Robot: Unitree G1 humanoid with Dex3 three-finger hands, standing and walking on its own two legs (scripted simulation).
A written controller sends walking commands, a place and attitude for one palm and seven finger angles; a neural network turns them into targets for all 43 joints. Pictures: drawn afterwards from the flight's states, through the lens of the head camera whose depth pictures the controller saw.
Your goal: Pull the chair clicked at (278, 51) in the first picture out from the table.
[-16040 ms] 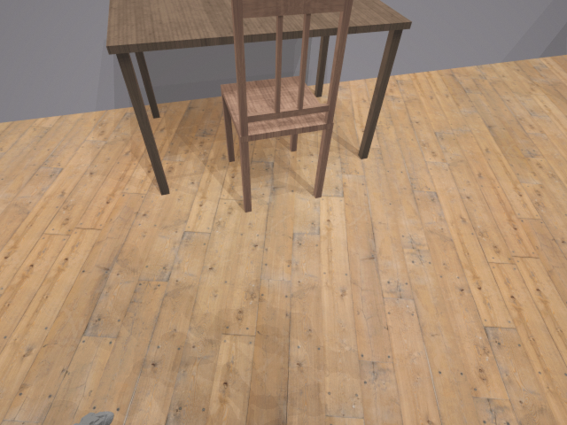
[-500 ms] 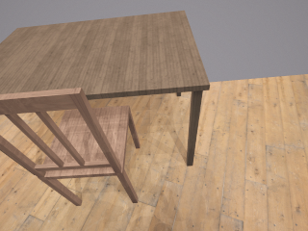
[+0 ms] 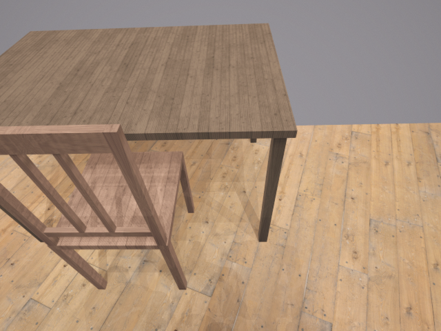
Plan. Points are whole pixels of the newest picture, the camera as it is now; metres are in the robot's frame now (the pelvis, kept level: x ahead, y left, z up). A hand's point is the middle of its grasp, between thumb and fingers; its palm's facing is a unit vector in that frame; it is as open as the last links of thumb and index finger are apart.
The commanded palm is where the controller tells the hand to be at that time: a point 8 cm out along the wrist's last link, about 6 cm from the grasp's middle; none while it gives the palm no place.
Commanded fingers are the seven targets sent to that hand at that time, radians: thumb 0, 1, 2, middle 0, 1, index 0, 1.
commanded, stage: look again from close up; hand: left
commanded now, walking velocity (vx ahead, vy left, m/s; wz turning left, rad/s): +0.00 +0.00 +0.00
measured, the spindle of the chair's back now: (55, 197) +0.44 +0.45 -0.07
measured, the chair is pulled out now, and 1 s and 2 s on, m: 0.00 0.00 0.00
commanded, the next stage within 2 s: raise the hand toward the chair's back in 0.74 s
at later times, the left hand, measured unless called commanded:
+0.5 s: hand out of the picture +0.01 +0.16 -0.17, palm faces +0.04 -0.98 -0.21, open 7.3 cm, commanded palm none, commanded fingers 0.00 0.90 0.90 -0.20 -0.30 -0.20 -0.30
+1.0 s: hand (125, 322) +0.16 +0.19 -0.06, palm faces +0.25 -0.95 -0.19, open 7.5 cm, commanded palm +0.11 +0.22 -0.07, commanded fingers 0.00 0.69 0.81 -0.18 -0.27 -0.18 -0.27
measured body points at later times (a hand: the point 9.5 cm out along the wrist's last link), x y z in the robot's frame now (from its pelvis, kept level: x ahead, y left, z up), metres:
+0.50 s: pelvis +0.02 -0.01 +0.00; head +0.02 -0.03 +0.45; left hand +0.01 +0.21 -0.15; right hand +0.00 -0.20 -0.17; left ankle -0.03 +0.12 -0.74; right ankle +0.02 -0.08 -0.74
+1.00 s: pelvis +0.00 -0.01 +0.00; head +0.02 -0.04 +0.44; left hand +0.14 +0.24 -0.05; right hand +0.07 -0.25 -0.15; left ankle -0.04 +0.12 -0.74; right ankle +0.02 -0.08 -0.74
